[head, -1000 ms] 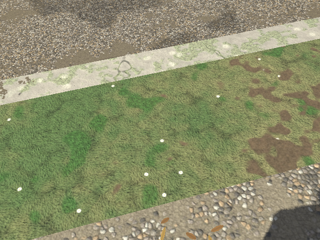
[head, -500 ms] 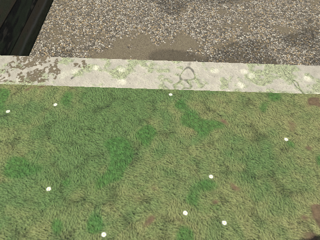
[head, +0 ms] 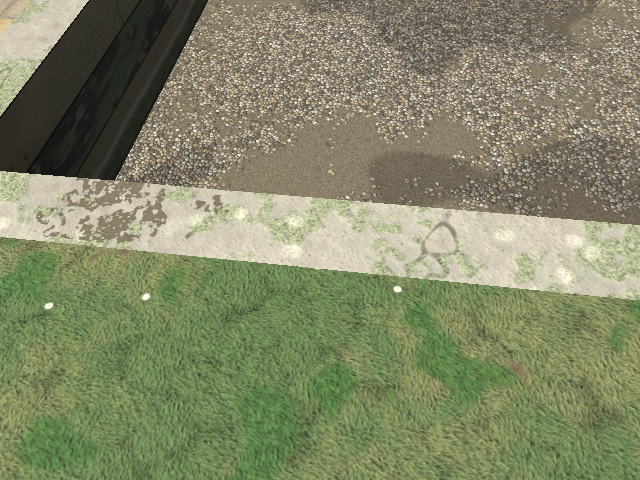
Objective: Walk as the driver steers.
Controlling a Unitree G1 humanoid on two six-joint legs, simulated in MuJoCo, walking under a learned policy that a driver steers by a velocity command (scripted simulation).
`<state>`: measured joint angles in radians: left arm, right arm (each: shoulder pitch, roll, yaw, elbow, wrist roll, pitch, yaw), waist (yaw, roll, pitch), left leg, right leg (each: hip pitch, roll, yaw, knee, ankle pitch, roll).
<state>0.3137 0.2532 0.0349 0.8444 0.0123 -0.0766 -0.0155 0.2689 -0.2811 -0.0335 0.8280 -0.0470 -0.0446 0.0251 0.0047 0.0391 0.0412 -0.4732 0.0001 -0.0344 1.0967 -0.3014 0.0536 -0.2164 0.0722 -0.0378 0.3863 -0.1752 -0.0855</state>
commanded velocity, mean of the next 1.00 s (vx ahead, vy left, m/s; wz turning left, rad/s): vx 0.47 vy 0.00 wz -0.43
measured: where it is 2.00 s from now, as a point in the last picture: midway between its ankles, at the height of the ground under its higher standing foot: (409, 375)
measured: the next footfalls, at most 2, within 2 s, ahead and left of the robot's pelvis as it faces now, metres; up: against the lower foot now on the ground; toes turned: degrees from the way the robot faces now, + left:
left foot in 0.32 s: +0.33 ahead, +0.10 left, +0.00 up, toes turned -10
right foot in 0.84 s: +0.51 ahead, -0.19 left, +0.00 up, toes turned -32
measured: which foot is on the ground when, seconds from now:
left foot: up 0.00-0.30, down 0.32-0.84, up 0.86-1.00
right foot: down 0.00-0.32, up 0.34-0.82, down 0.84-1.00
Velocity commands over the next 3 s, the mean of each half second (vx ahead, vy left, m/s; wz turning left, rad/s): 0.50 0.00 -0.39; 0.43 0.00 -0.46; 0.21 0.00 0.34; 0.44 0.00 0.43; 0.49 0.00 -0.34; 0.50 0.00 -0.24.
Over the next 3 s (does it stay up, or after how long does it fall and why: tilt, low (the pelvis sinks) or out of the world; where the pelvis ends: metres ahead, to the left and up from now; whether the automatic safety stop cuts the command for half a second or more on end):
stays up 0.93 -0.17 -0.02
